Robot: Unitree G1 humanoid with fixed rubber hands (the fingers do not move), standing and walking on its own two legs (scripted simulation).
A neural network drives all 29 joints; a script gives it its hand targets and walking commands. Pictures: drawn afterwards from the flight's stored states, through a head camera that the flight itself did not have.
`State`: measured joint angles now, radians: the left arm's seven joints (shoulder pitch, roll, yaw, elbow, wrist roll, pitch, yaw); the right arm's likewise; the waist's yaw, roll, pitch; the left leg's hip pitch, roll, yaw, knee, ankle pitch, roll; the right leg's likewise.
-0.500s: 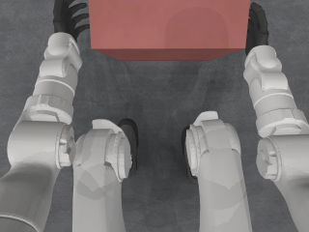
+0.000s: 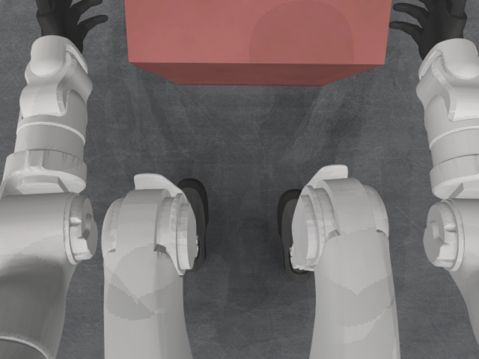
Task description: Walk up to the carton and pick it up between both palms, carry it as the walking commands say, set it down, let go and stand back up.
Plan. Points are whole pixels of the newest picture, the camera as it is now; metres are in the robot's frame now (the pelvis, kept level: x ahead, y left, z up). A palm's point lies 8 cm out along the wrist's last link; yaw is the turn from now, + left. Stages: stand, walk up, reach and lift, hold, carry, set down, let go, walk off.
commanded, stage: set down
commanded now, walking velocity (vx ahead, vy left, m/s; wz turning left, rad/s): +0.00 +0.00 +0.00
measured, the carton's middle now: (253, 0) +0.56 -0.02 -0.22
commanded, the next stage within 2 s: let go in 1.18 s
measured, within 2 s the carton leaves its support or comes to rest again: neither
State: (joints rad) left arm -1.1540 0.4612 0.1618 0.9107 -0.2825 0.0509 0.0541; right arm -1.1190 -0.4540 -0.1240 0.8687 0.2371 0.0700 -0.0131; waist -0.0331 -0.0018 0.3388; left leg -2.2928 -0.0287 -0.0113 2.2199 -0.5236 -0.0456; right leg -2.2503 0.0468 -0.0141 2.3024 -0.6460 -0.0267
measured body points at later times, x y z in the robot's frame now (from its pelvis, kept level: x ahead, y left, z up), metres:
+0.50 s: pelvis -0.01 +0.01 +0.10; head +0.34 -0.01 +0.37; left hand +0.52 +0.21 -0.03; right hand +0.49 -0.28 -0.02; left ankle +0.13 +0.13 -0.32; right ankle +0.09 -0.10 -0.32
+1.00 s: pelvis +0.02 +0.01 +0.24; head +0.32 -0.01 +0.58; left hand +0.52 +0.22 +0.15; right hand +0.50 -0.29 +0.15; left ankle +0.13 +0.13 -0.32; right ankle +0.09 -0.10 -0.32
